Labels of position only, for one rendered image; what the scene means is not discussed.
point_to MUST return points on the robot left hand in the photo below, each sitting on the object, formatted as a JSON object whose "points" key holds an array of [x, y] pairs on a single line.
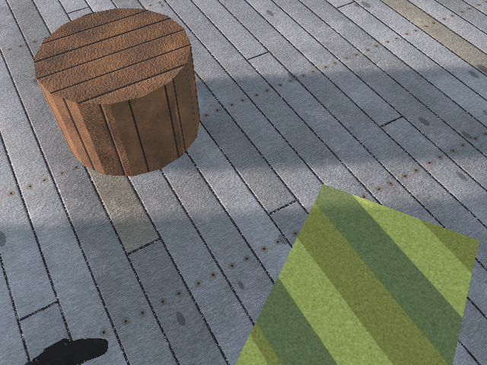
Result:
{"points": [[67, 352]]}

